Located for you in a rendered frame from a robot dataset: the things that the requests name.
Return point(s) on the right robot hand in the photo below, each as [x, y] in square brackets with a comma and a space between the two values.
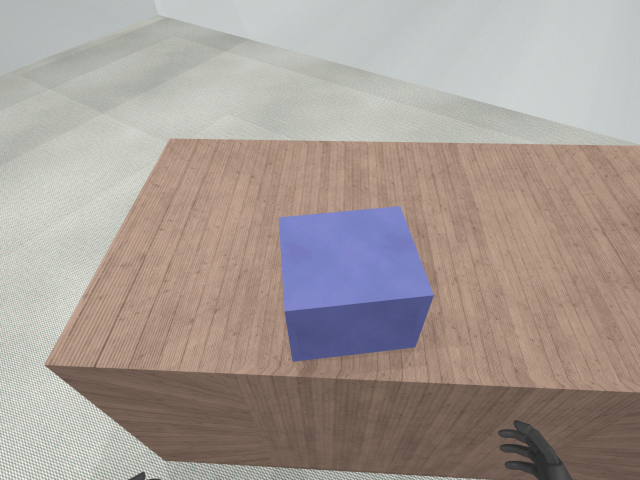
[548, 465]

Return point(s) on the carton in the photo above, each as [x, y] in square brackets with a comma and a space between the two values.
[353, 283]

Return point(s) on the pedestal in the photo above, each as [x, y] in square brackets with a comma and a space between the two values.
[532, 252]

